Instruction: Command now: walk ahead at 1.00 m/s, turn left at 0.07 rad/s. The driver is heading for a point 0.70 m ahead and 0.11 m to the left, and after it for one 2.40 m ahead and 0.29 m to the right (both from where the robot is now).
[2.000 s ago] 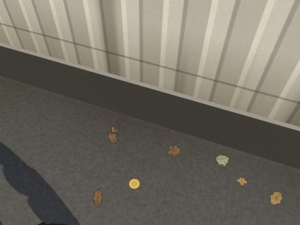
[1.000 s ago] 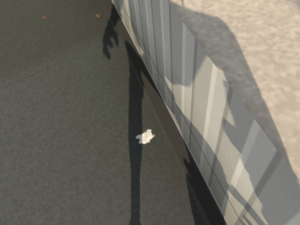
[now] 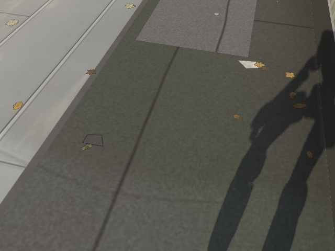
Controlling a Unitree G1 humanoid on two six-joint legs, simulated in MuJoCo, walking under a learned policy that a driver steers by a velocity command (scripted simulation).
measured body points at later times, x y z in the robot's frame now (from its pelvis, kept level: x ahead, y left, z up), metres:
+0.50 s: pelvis +0.48 +0.10 +0.01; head +0.49 +0.10 +0.46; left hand +0.64 +0.35 -0.10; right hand +0.42 -0.18 -0.12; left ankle +0.40 +0.16 -0.73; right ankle +0.57 -0.06 -0.65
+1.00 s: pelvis +0.97 +0.07 +0.01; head +0.99 +0.08 +0.46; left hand +0.94 +0.36 -0.13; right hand +1.17 -0.18 -0.05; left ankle +1.19 +0.23 -0.67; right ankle +0.87 +0.04 -0.73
